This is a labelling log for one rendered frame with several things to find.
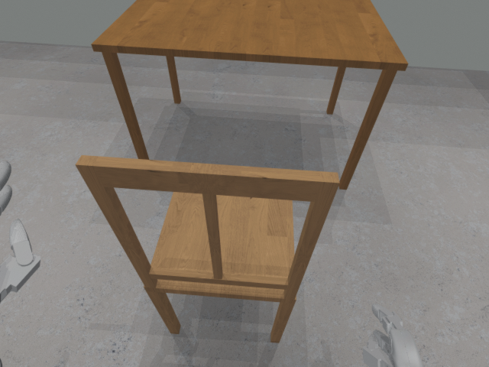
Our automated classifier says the robot right hand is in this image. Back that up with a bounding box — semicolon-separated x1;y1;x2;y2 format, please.
363;304;423;367

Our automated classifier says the table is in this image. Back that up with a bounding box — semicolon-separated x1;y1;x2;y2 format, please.
91;0;408;190

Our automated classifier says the robot left hand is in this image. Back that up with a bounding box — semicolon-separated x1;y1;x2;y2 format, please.
0;161;40;303

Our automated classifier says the chair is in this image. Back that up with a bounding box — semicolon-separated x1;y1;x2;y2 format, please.
75;155;340;343

